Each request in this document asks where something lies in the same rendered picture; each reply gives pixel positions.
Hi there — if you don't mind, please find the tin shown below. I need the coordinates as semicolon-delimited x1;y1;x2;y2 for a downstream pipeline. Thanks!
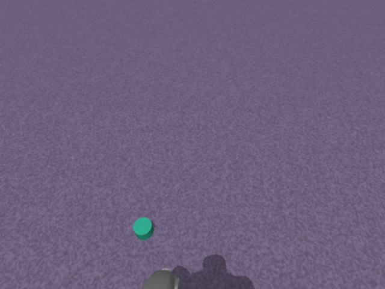
133;217;153;240

